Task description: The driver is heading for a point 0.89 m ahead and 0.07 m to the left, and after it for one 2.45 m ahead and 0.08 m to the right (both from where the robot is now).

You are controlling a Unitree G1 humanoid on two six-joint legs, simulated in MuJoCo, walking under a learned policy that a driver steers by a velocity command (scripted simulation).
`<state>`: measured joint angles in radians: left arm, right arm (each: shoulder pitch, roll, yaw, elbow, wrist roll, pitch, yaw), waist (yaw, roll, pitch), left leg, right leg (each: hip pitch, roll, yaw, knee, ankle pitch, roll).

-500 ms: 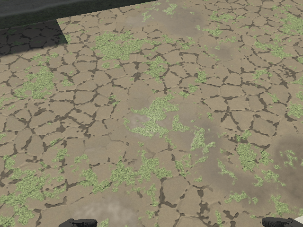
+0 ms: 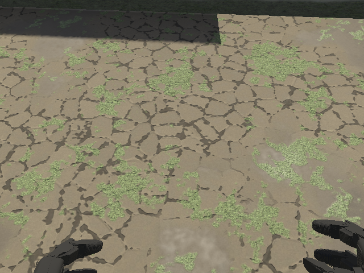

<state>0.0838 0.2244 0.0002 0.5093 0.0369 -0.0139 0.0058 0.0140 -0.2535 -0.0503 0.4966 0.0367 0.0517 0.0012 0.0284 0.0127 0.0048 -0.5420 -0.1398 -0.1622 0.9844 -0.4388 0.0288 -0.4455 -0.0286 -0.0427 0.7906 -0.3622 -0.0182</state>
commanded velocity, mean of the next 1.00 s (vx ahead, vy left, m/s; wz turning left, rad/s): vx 0.60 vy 0.00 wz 0.58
